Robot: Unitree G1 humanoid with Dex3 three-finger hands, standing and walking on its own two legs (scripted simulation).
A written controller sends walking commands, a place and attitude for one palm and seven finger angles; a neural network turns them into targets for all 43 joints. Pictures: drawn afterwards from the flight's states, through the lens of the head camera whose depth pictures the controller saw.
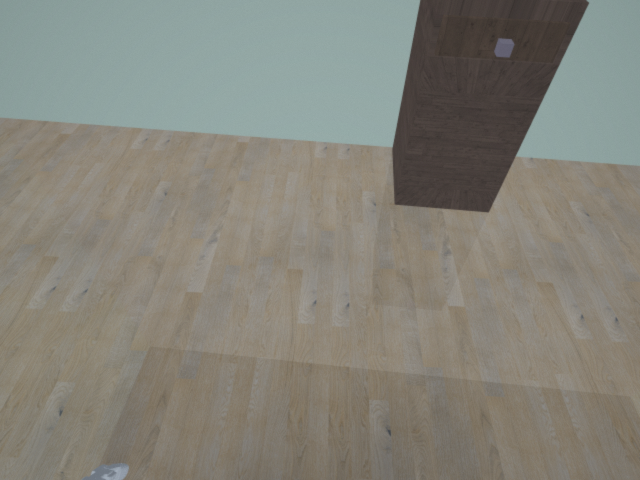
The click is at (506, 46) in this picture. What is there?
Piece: drawer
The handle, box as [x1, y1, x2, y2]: [494, 38, 514, 57]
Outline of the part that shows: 498,38 494,50 496,56 509,57 514,44 511,39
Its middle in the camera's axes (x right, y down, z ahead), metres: +0.58 -0.61 +1.23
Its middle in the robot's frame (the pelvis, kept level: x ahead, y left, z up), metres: +1.36 -0.52 -0.01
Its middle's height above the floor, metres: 0.76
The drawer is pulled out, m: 0.00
